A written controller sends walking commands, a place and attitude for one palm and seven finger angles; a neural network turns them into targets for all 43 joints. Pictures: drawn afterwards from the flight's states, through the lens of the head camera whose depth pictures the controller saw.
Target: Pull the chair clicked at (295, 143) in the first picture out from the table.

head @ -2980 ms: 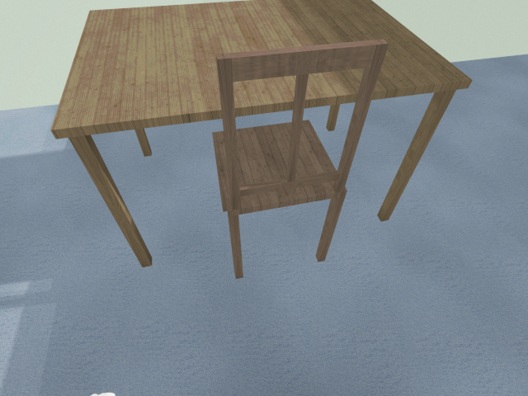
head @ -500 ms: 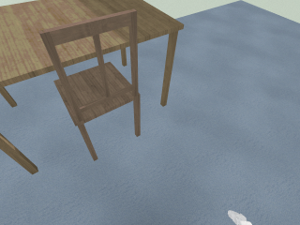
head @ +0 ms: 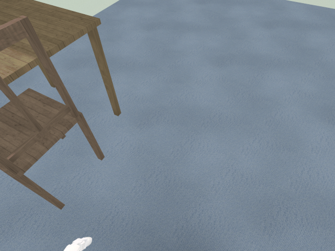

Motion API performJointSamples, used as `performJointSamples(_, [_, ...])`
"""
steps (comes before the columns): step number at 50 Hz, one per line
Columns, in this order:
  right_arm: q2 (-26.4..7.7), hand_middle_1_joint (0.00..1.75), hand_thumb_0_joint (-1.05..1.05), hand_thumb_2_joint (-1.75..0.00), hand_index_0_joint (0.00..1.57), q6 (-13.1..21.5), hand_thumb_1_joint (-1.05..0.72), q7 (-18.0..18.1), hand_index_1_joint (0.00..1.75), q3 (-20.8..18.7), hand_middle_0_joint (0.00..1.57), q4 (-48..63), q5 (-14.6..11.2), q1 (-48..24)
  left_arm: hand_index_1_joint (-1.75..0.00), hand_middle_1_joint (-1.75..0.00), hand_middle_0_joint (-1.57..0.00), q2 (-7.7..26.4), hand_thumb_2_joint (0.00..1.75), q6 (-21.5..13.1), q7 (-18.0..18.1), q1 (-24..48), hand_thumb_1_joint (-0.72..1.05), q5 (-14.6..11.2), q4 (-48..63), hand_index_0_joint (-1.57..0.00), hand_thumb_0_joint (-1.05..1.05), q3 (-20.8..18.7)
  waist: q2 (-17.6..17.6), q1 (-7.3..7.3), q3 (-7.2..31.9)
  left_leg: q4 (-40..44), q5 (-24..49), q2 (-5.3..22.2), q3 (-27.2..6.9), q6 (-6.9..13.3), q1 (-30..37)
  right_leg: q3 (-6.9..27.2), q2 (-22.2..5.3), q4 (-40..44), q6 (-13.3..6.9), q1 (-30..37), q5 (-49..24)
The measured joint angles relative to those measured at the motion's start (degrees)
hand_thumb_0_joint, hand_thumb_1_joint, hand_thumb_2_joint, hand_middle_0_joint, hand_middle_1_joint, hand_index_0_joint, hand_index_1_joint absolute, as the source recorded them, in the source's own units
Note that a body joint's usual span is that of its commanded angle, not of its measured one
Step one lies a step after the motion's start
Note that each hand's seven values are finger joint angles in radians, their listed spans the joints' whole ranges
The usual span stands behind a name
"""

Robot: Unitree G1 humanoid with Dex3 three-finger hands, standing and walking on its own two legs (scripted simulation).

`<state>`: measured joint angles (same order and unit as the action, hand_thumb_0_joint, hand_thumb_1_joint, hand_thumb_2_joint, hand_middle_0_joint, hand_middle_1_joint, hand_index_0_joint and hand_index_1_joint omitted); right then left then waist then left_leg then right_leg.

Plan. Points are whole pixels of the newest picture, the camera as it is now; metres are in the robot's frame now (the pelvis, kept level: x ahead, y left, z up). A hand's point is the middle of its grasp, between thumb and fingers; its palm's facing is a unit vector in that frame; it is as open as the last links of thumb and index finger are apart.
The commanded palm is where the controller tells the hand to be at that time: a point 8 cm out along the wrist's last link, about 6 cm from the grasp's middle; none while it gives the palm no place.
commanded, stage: walk to a spot facing it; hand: left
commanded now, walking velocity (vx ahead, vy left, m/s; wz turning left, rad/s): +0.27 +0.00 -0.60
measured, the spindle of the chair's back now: (15, 101) +0.60 +0.55 -0.05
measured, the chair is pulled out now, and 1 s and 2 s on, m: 0.00 0.00 0.00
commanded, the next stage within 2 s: turn to face it in 1.54 s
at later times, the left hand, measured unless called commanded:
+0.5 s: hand out of the picture +0.08 +0.18 -0.15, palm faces -0.12 -0.97 -0.20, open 7.4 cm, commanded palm none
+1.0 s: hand (135, 148) +0.46 +0.12 -0.16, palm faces -0.52 -0.83 -0.18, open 7.4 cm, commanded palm none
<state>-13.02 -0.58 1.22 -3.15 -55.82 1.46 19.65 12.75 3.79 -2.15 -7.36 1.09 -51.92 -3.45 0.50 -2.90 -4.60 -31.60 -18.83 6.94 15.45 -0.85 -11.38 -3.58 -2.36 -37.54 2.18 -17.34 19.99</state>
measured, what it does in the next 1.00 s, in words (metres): walks ahead, turning right: right foot, then left foot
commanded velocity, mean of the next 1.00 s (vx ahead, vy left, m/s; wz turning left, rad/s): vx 0.31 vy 0.00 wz -0.58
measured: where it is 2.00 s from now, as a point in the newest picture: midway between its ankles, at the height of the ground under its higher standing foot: (204, 191)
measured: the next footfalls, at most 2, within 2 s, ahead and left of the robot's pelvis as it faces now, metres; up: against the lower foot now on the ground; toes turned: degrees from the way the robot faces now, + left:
right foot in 0.02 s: +0.04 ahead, -0.11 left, +0.00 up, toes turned -5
left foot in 0.58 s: +0.27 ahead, +0.08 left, +0.00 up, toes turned -16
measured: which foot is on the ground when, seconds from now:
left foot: down 0.00-0.02, up 0.04-0.56, down 0.58-1.00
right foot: up 0.00-0.00, down 0.02-0.58, up 0.60-1.00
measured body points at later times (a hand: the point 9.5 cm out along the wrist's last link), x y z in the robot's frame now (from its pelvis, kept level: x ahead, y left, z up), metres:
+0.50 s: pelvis +0.10 -0.01 +0.01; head +0.11 -0.01 +0.46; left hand +0.09 +0.23 -0.14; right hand +0.18 -0.28 -0.11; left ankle +0.20 +0.11 -0.69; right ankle +0.00 -0.11 -0.73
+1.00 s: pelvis +0.28 +0.01 +0.01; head +0.30 +0.02 +0.46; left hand +0.49 +0.17 -0.14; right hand +0.09 -0.17 -0.13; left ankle +0.23 +0.09 -0.73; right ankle +0.30 -0.16 -0.65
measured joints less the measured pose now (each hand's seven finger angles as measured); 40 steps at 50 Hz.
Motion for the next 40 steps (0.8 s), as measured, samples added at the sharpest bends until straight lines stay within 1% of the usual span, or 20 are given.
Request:
performJointSamples(1, [-0.43,0.30,0.01,-0.90,0.20,-0.13,-0.90,-0.17,0.30,-0.22,0.21,-0.12,-0.20,0.51,-0.29,-0.30,-0.20,-0.15,0.90,-0.73,0.12,0.32,0.91,0.08,0.36,-0.20,0.01,0.17,0.58,-0.11,0.13,-2.81,-1.40,1.07,0.26,-0.70,-1.12,-0.35,0.50,3.64,-1.10,1.68,-3.17])
performJointSamples(2, [-0.97,0.30,0.01,-0.90,0.20,-0.61,-0.90,-0.27,0.30,-0.46,0.21,-0.51,-0.30,0.39,-0.29,-0.30,-0.20,-0.57,0.90,-1.49,0.45,0.80,0.91,0.15,0.40,-0.20,0.01,0.37,1.79,-0.42,-0.14,-7.70,-4.95,2.04,-1.28,-1.51,-3.05,-0.60,1.61,3.32,-2.44,1.49,-3.28])
performJointSamples(3, [-1.30,0.30,0.01,-0.90,0.20,-1.33,-0.90,-0.24,0.30,-0.59,0.21,-0.80,-0.26,0.23,-0.29,-0.30,-0.20,-0.88,0.90,-1.99,0.78,1.01,0.91,-0.03,0.60,-0.20,0.01,0.65,2.43,-0.73,-0.20,-13.64,-8.28,1.80,-4.00,-1.86,-5.50,-0.64,2.28,2.64,-3.54,1.31,-2.39])
performJointSamples(4, [-1.49,0.30,0.01,-0.90,0.20,-1.97,-0.90,-0.26,0.30,-0.66,0.20,-1.07,-0.25,0.13,-0.29,-0.30,-0.20,-1.17,0.90,-2.35,1.09,0.87,0.91,-0.22,0.86,-0.20,0.01,0.79,2.74,-0.81,0.05,-19.23,-9.58,1.16,-6.55,-1.88,-7.86,-0.53,2.77,2.85,-4.33,1.59,-1.74])
performJointSamples(6, [-1.54,0.30,0.01,-0.90,0.20,-2.68,-0.91,-0.65,0.30,-0.83,0.20,-1.45,-0.07,-0.36,-0.29,-0.30,-0.20,-1.59,0.90,-2.91,1.60,-0.20,0.90,-0.49,1.20,-0.20,0.01,0.74,2.61,-0.29,0.94,-27.31,-7.84,0.19,-9.68,-2.05,-11.62,0.46,3.66,5.32,-5.19,2.94,-2.10])
performJointSamples(7, [-1.53,0.30,0.01,-0.90,0.20,-2.65,-0.91,-0.95,0.30,-0.93,0.20,-1.40,0.10,-0.75,-0.29,-0.30,-0.20,-1.73,0.90,-3.17,1.76,-0.92,0.90,-0.57,1.16,-0.20,0.01,0.71,2.47,-0.01,1.37,-29.63,-5.65,0.02,-10.61,-2.29,-13.10,1.11,4.07,7.04,-5.33,3.78,-2.94])
performJointSamples(9, [-1.44,0.30,0.01,-0.90,0.20,-2.15,-0.91,-1.41,0.30,-1.11,0.20,-0.82,0.41,-1.75,-0.29,-0.30,-0.20,-1.93,0.90,-3.83,1.86,-2.63,0.90,-0.60,0.80,-0.20,0.01,0.73,2.15,0.42,2.10,-31.40,-1.74,0.01,-11.77,-2.95,-15.35,2.51,4.79,10.22,-5.68,5.34,-4.60])
performJointSamples(13, [-1.11,0.30,0.01,-0.90,0.20,-0.96,-0.91,-1.83,0.30,-1.39,0.20,0.81,0.62,-4.39,-0.29,-0.30,-0.20,-2.30,0.90,-5.08,1.55,-6.55,0.90,-0.43,-0.49,-0.20,0.01,0.86,1.65,1.52,3.05,-30.06,2.39,0.08,-13.33,-4.07,-18.28,5.35,5.80,14.24,-6.12,7.61,-6.26])
performJointSamples(18, [-0.66,0.30,0.01,-0.90,0.20,-0.30,-0.91,-2.17,0.30,-1.54,0.20,2.56,0.58,-8.00,-0.29,-0.30,-0.20,-2.94,0.90,-5.81,1.43,-11.96,0.90,-0.03,-2.45,-0.20,0.01,0.78,1.45,3.86,3.69,-26.14,4.69,-0.38,-14.63,-4.51,-20.29,8.48,6.77,16.44,-5.95,10.05,-6.06])
performJointSamples(23, [0.08,0.30,0.01,-0.90,0.20,0.24,-0.91,-2.43,0.30,-1.33,0.20,4.47,0.22,-11.53,-0.29,-0.30,-0.20,-3.19,0.90,-5.86,1.82,-17.08,0.90,0.43,-4.59,-0.20,0.01,0.66,0.74,6.53,3.81,-19.53,4.57,-2.14,-14.83,-4.03,-19.84,11.57,6.84,17.36,-4.93,12.70,-4.28])
performJointSamples(27, [1.24,0.30,0.01,-0.90,0.20,1.30,-0.91,-2.43,0.30,-0.74,0.20,6.25,-0.34,-13.99,-0.29,-0.30,-0.20,-2.75,0.90,-5.50,2.18,-20.10,0.90,0.69,-6.19,-0.20,0.01,0.29,-0.75,8.39,3.62,-10.08,2.95,-4.50,-14.27,-2.90,-15.83,14.41,6.14,15.90,-3.34,14.26,-1.10])
performJointSamples(29, [1.87,0.30,0.01,-0.90,0.20,2.66,-0.91,-2.16,0.30,0.06,0.20,7.45,-0.48,-14.63,-0.29,-0.30,-0.20,-2.39,0.90,-5.27,2.25,-21.57,0.90,0.55,-6.78,-0.20,0.01,-0.18,-1.65,8.66,3.62,-1.99,4.07,-5.50,-13.81,-2.05,-11.02,16.12,6.12,11.25,-2.56,13.48,2.50])
performJointSamples(30, [2.24,0.30,0.01,-0.90,0.20,3.62,-0.91,-1.87,0.30,0.41,0.20,7.86,-0.31,-15.00,-0.29,-0.30,-0.20,-2.19,0.90,-4.99,2.11,-21.69,0.90,0.21,-7.26,-0.20,0.01,-0.55,-2.05,8.37,3.36,-1.63,6.24,-5.63,-13.14,-0.28,-10.36,16.02,6.40,5.02,-2.85,11.28,4.75])
performJointSamples(31, [2.82,0.30,0.01,-0.90,0.20,4.24,-0.91,-1.60,0.30,0.81,0.20,8.02,-0.22,-15.18,-0.29,-0.30,-0.20,-1.81,0.90,-4.54,1.96,-21.05,0.90,0.02,-7.97,-0.20,0.01,-0.90,-2.80,8.25,2.76,-3.52,5.62,-5.74,-11.95,1.40,-10.13,14.84,6.25,-3.62,-3.04,8.10,6.25])
performJointSamples(32, [3.32,0.30,0.01,-0.90,0.20,4.44,-0.91,-1.48,0.30,1.26,0.20,8.18,-0.20,-14.82,-0.29,-0.30,-0.20,-1.40,0.90,-4.10,1.80,-20.28,0.90,0.02,-8.40,-0.20,0.01,-1.15,-3.31,8.09,2.30,-4.45,4.27,-5.65,-10.84,2.63,-9.12,12.88,5.89,-11.94,-3.06,4.83,6.73])
performJointSamples(34, [4.48,0.30,0.01,-0.90,0.20,4.61,-0.90,-1.15,0.30,1.78,0.21,7.67,-0.09,-12.97,-0.29,-0.30,-0.20,-0.36,0.90,-3.70,1.39,-18.57,0.90,0.42,-8.55,-0.20,0.01,-1.72,-4.20,7.59,2.23,-2.75,2.73,-5.53,-9.00,3.75,-5.87,8.82,4.39,-24.23,-2.81,-1.48,3.60])
performJointSamples(35, [4.98,0.30,0.01,-0.90,0.20,4.67,-0.90,-0.94,0.30,1.93,0.21,7.07,-0.15,-11.72,-0.29,-0.30,-0.20,0.19,0.90,-3.54,1.11,-17.55,0.90,0.63,-8.25,-0.20,0.01,-2.01,-4.53,7.39,2.34,-0.88,2.89,-5.52,-8.23,3.77,-4.04,7.11,3.43,-27.90,-2.58,-4.28,1.06])
performJointSamples(37, [5.64,0.30,0.01,-0.90,0.20,4.81,-0.90,-0.50,0.30,2.05,0.21,5.39,-0.42,-9.04,-0.29,-0.30,-0.20,0.98,0.90,-3.28,0.65,-15.35,0.91,0.87,-7.09,-0.20,0.01,-2.45,-4.71,7.15,2.55,2.99,3.54,-5.49,-6.75,3.76,-0.59,4.85,1.80,-31.54,-1.96,-9.09,-3.75])
performJointSamples(40, [5.54,0.30,0.00,-0.90,0.20,5.30,-0.92,0.61,0.30,0.85,0.21,2.97,-1.20,-5.08,-0.29,-0.30,-0.19,1.35,0.90,-3.02,0.37,-12.36,0.91,0.98,-5.08,-0.20,0.01,-2.84,-4.32,6.47,2.98,7.60,3.83,-5.71,-4.34,4.08,3.55,4.02,0.35,-32.82,-1.21,-14.97,-8.72])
